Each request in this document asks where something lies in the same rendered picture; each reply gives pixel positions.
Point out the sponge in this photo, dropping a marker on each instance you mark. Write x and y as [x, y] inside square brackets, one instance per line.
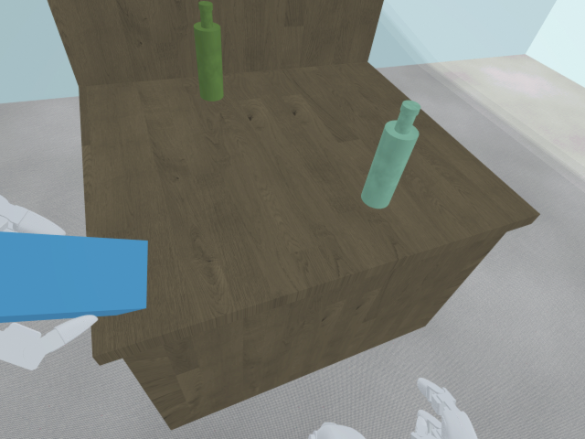
[45, 277]

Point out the robot left hand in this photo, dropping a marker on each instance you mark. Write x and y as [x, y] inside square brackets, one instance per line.
[20, 345]

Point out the table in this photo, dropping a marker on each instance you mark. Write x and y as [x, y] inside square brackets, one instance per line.
[264, 264]

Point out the robot right hand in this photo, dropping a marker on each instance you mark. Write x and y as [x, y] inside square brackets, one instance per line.
[454, 423]

